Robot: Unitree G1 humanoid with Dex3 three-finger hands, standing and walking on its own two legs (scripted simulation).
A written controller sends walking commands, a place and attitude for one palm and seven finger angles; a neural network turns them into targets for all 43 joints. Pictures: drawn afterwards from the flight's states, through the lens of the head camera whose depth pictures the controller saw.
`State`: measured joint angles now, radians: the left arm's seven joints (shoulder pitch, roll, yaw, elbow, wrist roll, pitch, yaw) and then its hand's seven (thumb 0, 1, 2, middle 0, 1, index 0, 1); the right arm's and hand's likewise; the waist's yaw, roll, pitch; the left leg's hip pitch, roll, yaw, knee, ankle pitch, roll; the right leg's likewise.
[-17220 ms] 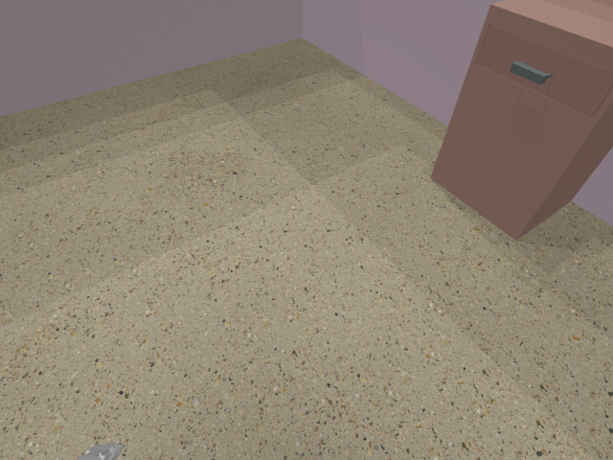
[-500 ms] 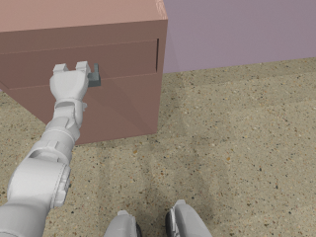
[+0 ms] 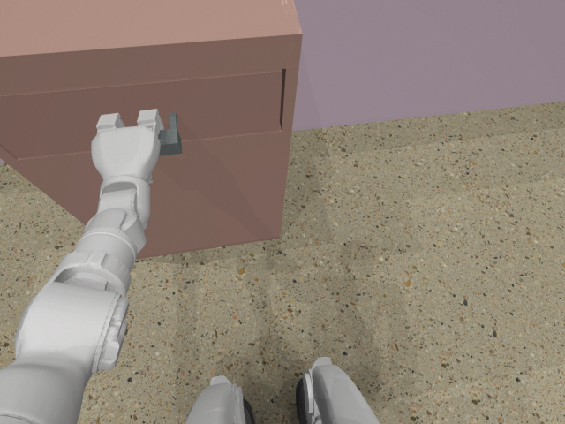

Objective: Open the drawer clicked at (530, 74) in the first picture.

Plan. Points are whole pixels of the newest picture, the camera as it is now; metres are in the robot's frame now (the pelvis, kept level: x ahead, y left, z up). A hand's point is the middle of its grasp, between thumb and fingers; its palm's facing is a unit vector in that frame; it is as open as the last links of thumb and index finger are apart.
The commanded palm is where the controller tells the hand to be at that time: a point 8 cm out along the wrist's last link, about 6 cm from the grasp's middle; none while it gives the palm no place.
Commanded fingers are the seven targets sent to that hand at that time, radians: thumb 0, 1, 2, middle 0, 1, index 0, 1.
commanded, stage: pull the drawer open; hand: left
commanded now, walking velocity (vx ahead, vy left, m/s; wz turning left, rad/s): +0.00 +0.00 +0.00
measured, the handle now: (141, 133) +0.56 +0.17 -0.01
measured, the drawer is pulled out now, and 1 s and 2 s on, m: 0.00 0.05 0.11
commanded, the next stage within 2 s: none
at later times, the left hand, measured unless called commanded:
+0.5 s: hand (142, 190) +0.47 +0.17 -0.03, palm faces -0.05 -0.06 -1.00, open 6.5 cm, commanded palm +0.42 +0.16 +0.02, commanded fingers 0.00 0.90 0.90 -0.40 -1.35 -0.40 -1.35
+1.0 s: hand (141, 196) +0.46 +0.17 -0.03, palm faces -0.06 -0.03 -1.00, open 6.5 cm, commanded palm +0.44 +0.17 +0.02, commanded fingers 0.00 0.90 0.90 -0.40 -1.35 -0.40 -1.35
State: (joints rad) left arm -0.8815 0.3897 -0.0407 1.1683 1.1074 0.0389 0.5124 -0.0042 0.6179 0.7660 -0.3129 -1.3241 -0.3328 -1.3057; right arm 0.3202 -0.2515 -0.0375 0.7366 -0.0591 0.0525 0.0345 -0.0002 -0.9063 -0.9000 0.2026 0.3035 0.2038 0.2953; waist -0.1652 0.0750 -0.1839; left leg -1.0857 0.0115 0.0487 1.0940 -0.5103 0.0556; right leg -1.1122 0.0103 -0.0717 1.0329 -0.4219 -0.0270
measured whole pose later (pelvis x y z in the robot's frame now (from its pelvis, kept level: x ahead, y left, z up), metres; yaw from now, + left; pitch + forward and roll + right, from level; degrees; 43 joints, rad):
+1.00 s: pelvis +0.01 -0.01 +0.01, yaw +0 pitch +25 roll -1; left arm -0.69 0.29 -0.08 1.05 1.12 0.06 0.54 0.00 0.62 0.78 -0.30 -1.33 -0.33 -1.31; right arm 0.25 -0.22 -0.05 0.71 -0.06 0.09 0.02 0.00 -0.91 -0.90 0.20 0.30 0.20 0.30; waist -0.09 0.06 -0.19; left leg -0.96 -0.01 0.03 1.03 -0.51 0.04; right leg -1.00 0.01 -0.06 1.00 -0.44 -0.03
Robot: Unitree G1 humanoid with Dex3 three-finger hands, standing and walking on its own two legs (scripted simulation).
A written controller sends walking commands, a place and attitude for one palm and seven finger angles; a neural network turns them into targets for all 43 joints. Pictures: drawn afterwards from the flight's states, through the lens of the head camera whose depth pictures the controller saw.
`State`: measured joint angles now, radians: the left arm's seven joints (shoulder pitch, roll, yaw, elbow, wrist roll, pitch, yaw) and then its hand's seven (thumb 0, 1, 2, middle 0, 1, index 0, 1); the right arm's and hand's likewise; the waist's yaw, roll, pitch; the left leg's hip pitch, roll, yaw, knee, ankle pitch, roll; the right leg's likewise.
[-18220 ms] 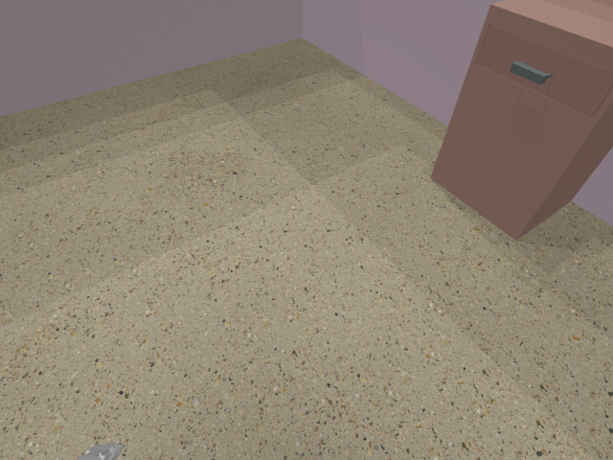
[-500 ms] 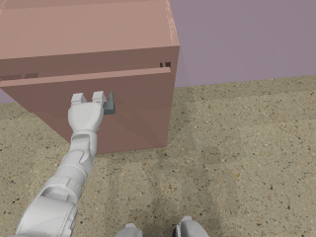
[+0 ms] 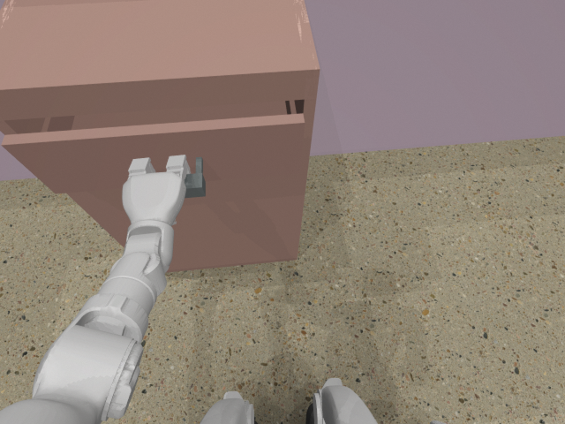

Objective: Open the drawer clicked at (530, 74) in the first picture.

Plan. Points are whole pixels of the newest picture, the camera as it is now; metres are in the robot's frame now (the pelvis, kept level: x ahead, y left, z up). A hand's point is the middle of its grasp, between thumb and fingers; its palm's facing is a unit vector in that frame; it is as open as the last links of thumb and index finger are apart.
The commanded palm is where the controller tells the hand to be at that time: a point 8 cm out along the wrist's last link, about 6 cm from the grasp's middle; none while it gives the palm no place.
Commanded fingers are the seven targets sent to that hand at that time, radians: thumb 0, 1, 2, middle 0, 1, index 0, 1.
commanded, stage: pull the drawer open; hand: left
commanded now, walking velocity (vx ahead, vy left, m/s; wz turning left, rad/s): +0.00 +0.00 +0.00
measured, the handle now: (168, 176) +0.50 +0.17 -0.03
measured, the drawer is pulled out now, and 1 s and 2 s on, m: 0.05 0.11 0.27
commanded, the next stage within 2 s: none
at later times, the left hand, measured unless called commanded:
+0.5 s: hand (166, 213) +0.44 +0.18 -0.04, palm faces -0.05 -0.03 -1.00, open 6.5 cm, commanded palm +0.39 +0.17 +0.01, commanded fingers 0.00 0.90 0.90 -0.40 -1.35 -0.40 -1.35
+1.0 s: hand (165, 248) +0.38 +0.17 -0.05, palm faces +0.00 -0.04 -1.00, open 6.4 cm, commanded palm +0.36 +0.18 +0.01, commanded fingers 0.00 0.90 0.90 -0.40 -1.35 -0.40 -1.35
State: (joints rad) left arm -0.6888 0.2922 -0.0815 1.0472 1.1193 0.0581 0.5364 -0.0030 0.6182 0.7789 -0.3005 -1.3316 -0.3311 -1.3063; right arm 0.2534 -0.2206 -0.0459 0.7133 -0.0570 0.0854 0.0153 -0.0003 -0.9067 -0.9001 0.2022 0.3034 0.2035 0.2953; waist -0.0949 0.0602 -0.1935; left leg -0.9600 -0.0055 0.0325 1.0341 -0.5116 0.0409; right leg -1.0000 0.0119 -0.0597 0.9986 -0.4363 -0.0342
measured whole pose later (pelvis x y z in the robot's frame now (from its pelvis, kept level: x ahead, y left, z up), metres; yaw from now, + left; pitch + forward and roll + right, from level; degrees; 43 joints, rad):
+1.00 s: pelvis +0.02 +0.01 +0.01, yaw +0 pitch +22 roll -1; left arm -0.36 0.19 -0.19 0.74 1.16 0.14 0.61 0.00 0.62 0.80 -0.28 -1.35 -0.33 -1.30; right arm 0.14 -0.22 -0.05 0.68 -0.05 0.09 0.00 0.00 -0.91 -0.90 0.20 0.30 0.20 0.30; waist -0.02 0.04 -0.19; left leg -0.83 -0.01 0.03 0.97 -0.52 0.05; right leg -0.87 0.01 -0.06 0.94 -0.45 -0.02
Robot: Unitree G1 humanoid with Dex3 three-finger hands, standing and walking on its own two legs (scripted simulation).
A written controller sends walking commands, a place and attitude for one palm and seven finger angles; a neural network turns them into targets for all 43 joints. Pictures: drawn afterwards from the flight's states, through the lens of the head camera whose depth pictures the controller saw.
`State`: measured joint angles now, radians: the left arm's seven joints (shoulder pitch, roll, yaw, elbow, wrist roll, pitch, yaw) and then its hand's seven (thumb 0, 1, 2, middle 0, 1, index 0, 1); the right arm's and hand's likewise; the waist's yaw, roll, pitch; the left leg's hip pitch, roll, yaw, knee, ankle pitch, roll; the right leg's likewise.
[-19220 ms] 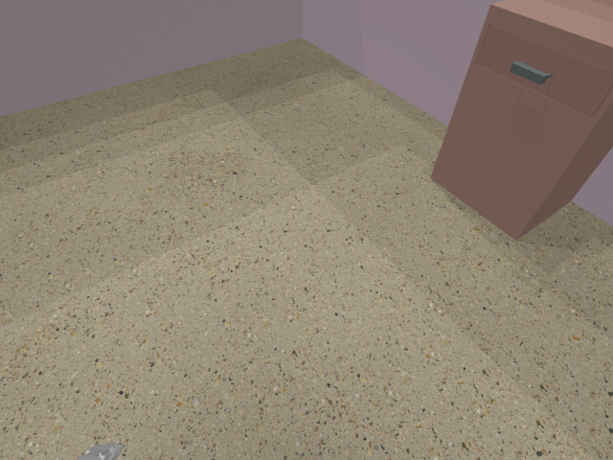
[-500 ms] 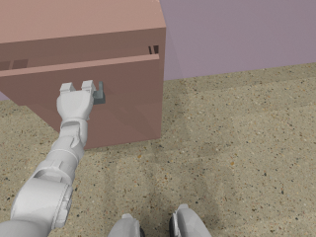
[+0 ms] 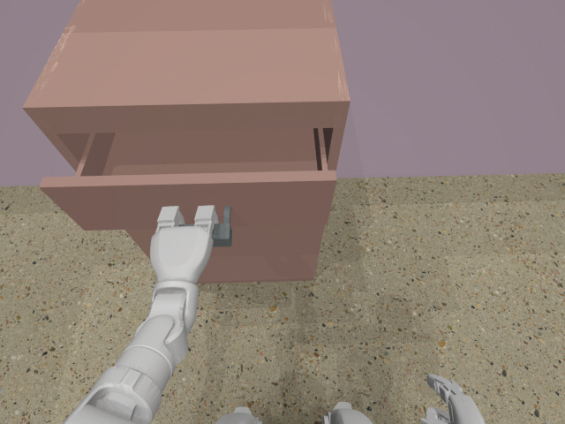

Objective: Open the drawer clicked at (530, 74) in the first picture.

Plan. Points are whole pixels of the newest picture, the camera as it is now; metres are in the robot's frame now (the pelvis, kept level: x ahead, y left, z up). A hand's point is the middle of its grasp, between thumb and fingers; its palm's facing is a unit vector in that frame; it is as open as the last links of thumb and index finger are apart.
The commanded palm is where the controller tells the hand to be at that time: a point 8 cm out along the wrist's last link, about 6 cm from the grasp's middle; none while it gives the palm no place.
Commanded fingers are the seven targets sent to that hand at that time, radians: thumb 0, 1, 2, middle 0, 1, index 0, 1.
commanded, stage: pull the drawer open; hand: left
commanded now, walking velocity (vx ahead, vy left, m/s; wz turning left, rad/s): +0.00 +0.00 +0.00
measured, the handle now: (196, 223) +0.42 +0.16 -0.04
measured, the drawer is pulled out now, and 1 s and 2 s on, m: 0.11 0.27 0.30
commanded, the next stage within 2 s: open the thumb to release the handle in 1.32 s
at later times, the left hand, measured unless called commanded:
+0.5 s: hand (188, 296) +0.31 +0.16 -0.06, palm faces -0.03 -0.07 -1.00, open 6.5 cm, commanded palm +0.26 +0.16 -0.01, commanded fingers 0.00 0.90 0.90 -0.40 -1.35 -0.40 -1.35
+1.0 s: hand (182, 371) +0.20 +0.15 -0.05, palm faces -0.04 -0.13 -0.99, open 6.6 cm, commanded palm +0.14 +0.15 -0.01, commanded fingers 0.00 0.90 0.90 -0.40 -1.35 -0.40 -1.35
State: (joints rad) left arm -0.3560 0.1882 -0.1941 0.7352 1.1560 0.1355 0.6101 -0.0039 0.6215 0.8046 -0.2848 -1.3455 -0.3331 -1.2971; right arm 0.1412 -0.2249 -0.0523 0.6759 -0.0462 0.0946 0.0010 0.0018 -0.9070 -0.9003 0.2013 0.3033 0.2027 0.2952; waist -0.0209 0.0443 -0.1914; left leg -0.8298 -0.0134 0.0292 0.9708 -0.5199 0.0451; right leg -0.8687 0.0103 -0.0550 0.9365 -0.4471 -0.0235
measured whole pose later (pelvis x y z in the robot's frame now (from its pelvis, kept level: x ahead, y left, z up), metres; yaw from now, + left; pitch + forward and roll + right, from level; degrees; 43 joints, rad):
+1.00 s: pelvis +0.00 -0.02 -0.01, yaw -1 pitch +17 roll +1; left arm 0.36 0.19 -0.23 0.15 1.18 0.08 0.60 0.05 0.63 0.72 -0.23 -1.33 -0.35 -1.26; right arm 0.06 -0.20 0.00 0.53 -0.05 0.06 0.06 0.01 -0.91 -0.90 0.20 0.30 0.20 0.30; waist 0.04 0.03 -0.20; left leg -0.76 0.00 0.05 1.02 -0.56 0.02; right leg -0.83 0.03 -0.04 1.02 -0.49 -0.05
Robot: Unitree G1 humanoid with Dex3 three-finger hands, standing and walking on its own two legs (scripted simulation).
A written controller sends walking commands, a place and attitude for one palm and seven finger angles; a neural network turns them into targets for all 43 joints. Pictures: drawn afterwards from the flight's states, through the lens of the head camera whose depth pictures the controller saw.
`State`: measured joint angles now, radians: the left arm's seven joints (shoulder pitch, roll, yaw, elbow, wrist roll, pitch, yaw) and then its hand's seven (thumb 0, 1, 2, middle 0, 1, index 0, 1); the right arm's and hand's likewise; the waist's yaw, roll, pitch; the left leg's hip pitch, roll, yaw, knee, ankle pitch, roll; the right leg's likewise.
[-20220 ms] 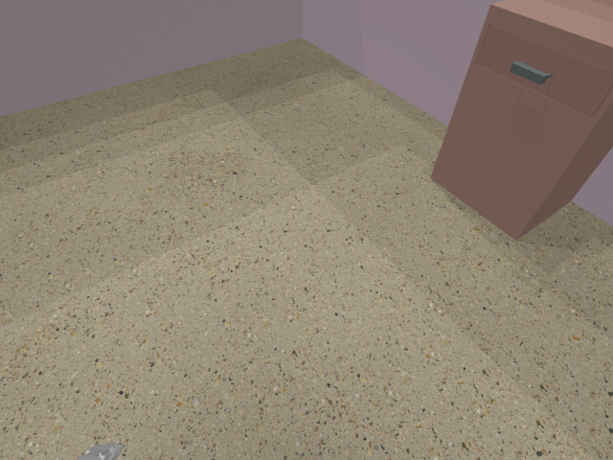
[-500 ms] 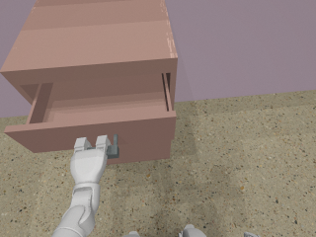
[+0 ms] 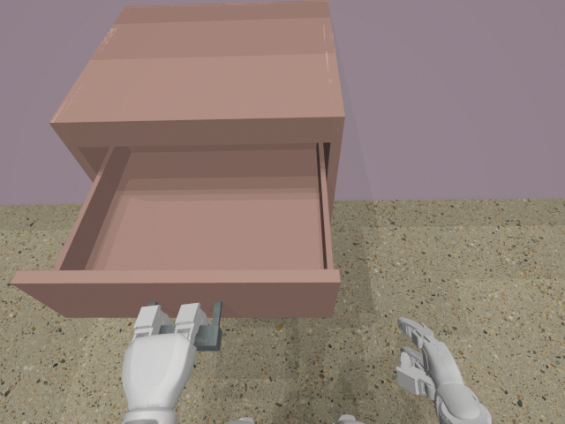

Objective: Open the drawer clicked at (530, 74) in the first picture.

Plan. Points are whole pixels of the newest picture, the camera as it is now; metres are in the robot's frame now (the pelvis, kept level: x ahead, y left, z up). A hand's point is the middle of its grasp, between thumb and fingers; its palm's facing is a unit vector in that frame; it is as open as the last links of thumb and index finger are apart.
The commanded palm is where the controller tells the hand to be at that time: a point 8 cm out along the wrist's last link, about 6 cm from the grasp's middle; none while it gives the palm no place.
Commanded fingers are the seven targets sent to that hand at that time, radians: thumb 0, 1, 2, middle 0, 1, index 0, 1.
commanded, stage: pull the drawer open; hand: left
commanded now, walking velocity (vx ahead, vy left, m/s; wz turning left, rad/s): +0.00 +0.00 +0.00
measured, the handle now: (182, 322) +0.26 +0.18 -0.03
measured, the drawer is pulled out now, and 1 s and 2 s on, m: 0.27 0.30 0.30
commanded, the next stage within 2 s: open the thumb to release the handle in 0.32 s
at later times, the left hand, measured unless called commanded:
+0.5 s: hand (172, 392) +0.17 +0.17 -0.05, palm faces +0.00 -0.08 -1.00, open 6.5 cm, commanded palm +0.15 +0.18 +0.00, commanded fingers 0.00 0.55 0.75 -0.38 -1.31 -0.38 -1.31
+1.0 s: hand (174, 389) +0.18 +0.17 -0.05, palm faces +0.01 -0.08 -1.00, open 13.1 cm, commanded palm +0.15 +0.18 +0.00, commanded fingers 0.00 -0.50 0.30 -0.30 -1.20 -0.30 -1.20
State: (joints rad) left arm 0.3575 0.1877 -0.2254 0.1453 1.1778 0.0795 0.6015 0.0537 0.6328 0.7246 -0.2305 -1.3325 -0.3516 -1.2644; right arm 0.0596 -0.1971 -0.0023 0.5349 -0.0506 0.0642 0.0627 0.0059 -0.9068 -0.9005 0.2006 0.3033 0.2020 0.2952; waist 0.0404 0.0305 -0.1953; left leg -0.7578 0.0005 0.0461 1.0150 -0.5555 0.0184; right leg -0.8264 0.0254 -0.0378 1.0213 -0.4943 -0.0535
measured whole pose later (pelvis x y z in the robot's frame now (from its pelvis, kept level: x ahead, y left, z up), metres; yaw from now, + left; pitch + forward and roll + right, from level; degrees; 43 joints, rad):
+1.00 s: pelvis -0.04 -0.02 -0.01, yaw +1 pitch +16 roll +2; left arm 0.30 0.21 -0.19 0.19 1.14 0.08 0.62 0.00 -0.37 0.36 -0.33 -1.23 -0.33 -1.21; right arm 0.09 -0.23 -0.02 0.60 -0.04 0.05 -0.02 0.01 -0.91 -0.90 0.20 0.30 0.20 0.30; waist 0.04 0.03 -0.18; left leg -0.82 -0.01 0.03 1.05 -0.50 -0.01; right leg -0.90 0.02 -0.05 1.07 -0.46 -0.08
